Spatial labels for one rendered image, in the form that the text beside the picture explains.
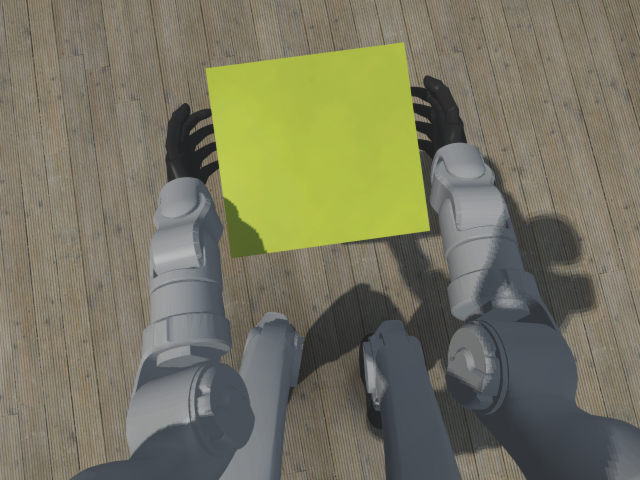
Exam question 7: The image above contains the carton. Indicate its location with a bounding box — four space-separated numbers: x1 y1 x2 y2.
205 42 430 258

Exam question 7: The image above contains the right robot hand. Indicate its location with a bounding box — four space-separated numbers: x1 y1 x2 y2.
410 75 467 162

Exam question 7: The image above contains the right robot upper arm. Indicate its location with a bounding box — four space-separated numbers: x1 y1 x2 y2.
445 320 640 480

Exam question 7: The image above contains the left robot upper arm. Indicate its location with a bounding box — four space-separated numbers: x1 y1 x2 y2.
69 361 255 480

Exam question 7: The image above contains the left robot hand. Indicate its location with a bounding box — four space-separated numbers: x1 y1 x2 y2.
165 103 219 184

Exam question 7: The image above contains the right robot forearm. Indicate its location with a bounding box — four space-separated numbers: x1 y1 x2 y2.
430 143 578 391

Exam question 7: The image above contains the robot left shin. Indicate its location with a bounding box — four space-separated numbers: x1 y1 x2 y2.
242 312 294 359

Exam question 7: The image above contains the robot right thigh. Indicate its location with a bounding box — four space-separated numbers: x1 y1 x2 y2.
363 331 462 480

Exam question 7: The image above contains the left robot forearm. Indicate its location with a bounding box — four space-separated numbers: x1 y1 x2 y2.
126 177 232 447

